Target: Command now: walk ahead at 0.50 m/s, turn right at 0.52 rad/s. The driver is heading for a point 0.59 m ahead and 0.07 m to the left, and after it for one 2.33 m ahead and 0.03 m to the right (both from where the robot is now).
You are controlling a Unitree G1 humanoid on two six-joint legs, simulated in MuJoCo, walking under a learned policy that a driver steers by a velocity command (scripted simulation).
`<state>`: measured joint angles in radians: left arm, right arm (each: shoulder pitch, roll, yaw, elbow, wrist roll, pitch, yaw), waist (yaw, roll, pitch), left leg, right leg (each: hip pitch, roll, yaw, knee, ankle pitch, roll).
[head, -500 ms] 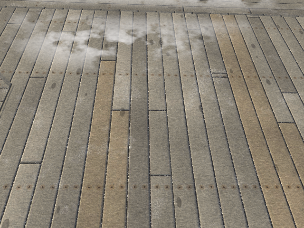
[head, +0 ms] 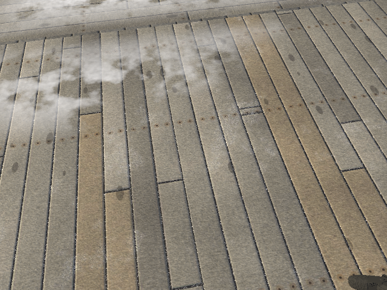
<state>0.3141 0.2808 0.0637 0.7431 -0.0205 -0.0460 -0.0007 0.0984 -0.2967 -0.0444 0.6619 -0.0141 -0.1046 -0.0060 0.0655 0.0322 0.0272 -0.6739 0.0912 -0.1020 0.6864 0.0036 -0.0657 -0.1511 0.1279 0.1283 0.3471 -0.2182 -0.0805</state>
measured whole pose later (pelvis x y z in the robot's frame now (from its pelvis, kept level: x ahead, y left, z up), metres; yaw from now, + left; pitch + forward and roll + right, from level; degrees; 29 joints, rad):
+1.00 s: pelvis +0.48 -0.05 +0.00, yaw +5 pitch +1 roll -2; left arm 0.18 0.27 0.06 0.82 0.01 -0.04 0.02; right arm 0.17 -0.30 -0.07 0.70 0.01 0.02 0.00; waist 0.03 0.04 0.07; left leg -0.59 0.08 -0.01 0.80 -0.15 -0.04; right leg -0.14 0.01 -0.19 0.32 -0.19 -0.05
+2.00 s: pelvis +0.58 -0.05 -0.01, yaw +13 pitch -2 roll +0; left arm 0.16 0.23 0.02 1.02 0.00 -0.01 0.02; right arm 0.17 -0.24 -0.05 0.97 -0.01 0.01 -0.04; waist 0.00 0.00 0.04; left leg -0.21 0.01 -0.03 0.46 -0.21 -0.03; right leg -0.15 0.00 -0.02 0.47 -0.29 -0.01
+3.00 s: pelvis +0.62 +0.00 -0.01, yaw +13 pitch +0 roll +0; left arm 0.29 0.24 0.02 1.07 0.00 0.00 0.05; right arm 0.22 -0.19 -0.02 1.12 0.00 -0.04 -0.02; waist 0.02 -0.04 0.02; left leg -0.24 -0.02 0.05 0.54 -0.30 0.04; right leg -0.15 -0.03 0.01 0.53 -0.36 0.03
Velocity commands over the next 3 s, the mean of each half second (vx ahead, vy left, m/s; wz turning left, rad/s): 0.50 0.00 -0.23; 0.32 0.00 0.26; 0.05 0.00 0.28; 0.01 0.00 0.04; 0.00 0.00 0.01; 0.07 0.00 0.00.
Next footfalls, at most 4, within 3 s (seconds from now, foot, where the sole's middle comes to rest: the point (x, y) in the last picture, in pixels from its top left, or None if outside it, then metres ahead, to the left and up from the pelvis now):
0.14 left None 0.27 0.14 -0.78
0.66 right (260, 279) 0.51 -0.14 -0.78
1.14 left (191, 249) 0.61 0.10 -0.78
1.50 right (261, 249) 0.62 -0.15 -0.78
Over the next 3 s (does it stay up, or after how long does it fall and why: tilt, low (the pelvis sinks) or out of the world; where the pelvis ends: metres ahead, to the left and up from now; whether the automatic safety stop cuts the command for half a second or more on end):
stays up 0.62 0.00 -0.01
